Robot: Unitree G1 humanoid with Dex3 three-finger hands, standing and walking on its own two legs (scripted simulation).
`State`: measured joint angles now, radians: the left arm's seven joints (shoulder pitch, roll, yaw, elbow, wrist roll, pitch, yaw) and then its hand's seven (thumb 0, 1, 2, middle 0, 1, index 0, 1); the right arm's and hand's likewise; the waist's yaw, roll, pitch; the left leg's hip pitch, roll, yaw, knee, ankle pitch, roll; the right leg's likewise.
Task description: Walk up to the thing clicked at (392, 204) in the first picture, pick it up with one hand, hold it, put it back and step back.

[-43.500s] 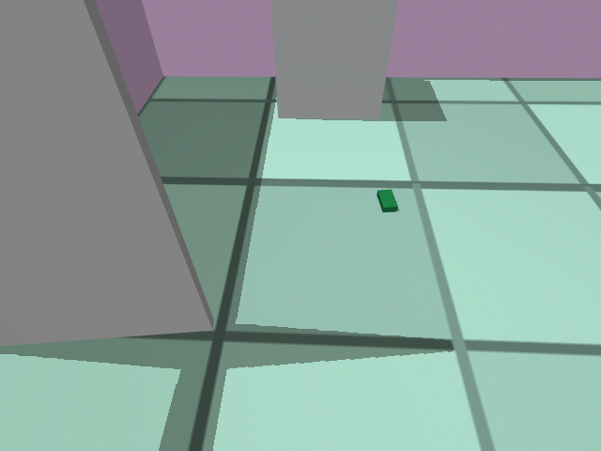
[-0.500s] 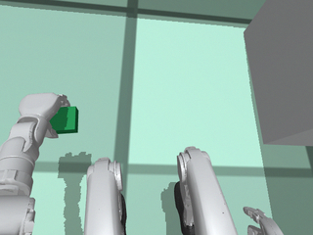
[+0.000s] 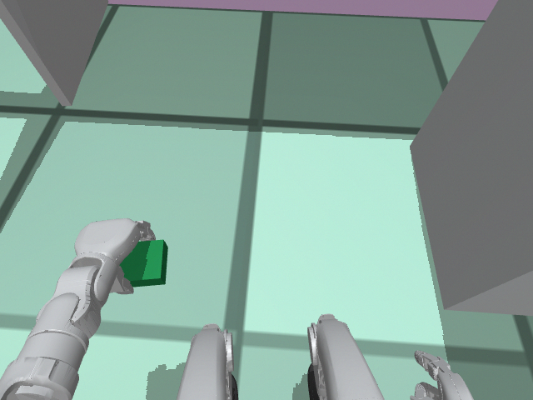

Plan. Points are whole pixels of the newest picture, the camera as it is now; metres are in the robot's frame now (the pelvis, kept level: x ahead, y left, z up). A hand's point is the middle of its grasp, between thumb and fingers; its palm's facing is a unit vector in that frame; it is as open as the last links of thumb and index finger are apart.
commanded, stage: lift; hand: left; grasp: from above
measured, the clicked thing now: (128, 264) +0.37 +0.24 -0.10
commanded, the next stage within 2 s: hold in 0.60 s
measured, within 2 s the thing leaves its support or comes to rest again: neither
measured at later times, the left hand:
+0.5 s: hand (104, 234) +0.36 +0.22 +0.05, palm faces -0.45 -0.06 -0.89, open 9.7 cm
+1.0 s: hand (88, 206) +0.38 +0.22 +0.10, palm faces -0.46 -0.05 -0.88, open 9.7 cm
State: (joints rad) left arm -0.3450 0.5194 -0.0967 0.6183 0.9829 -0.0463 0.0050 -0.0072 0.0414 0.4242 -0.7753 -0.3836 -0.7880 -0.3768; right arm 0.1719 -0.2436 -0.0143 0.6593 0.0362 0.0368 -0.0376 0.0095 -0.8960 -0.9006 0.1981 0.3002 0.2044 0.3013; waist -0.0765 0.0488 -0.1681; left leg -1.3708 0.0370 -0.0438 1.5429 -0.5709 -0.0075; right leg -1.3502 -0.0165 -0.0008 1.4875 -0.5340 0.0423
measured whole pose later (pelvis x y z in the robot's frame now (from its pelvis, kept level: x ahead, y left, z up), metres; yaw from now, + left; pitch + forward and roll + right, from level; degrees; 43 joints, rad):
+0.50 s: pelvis +0.04 +0.00 +0.11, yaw +0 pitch +12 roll -1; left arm -0.32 0.42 -0.15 0.77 1.01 -0.03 0.08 -0.01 0.06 0.41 -0.76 -0.39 -0.77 -0.39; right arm 0.24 -0.25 -0.04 0.72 0.04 -0.01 -0.06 0.01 -0.90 -0.90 0.20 0.30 0.20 0.30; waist -0.06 0.04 -0.10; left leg -0.80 0.04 0.00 1.02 -0.43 -0.01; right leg -0.79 -0.02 0.01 0.98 -0.40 0.03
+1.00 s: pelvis +0.07 +0.00 +0.15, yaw +0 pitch +8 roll -1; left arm -0.28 0.42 -0.18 0.72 1.01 -0.04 0.02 -0.01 0.08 0.38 -0.75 -0.41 -0.76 -0.39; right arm 0.23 -0.25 -0.04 0.71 0.05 0.03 -0.05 0.01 -0.90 -0.90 0.20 0.30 0.20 0.30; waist -0.03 0.04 -0.08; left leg -0.52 0.04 0.02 0.75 -0.36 -0.01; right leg -0.53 -0.02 0.03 0.72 -0.33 0.04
